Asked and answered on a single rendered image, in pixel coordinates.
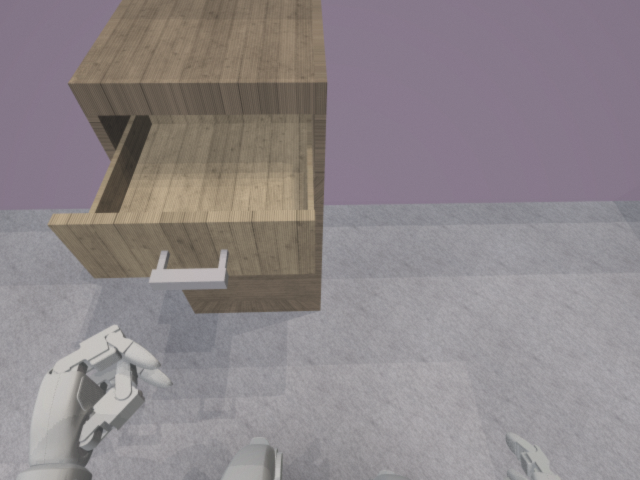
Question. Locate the cabinet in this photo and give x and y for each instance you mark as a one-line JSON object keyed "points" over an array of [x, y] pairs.
{"points": [[215, 57]]}

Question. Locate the right robot hand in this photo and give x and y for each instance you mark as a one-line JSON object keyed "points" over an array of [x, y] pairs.
{"points": [[533, 461]]}

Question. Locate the left robot thigh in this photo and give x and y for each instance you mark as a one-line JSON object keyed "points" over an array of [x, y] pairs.
{"points": [[255, 462]]}

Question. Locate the left robot hand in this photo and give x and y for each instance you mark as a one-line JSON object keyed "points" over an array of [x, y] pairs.
{"points": [[60, 430]]}

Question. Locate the drawer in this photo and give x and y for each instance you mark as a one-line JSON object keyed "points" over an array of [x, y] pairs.
{"points": [[194, 185]]}

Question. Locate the left robot shin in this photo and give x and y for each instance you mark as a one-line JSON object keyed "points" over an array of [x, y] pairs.
{"points": [[259, 440]]}

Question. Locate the handle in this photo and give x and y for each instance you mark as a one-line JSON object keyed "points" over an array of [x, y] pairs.
{"points": [[189, 279]]}

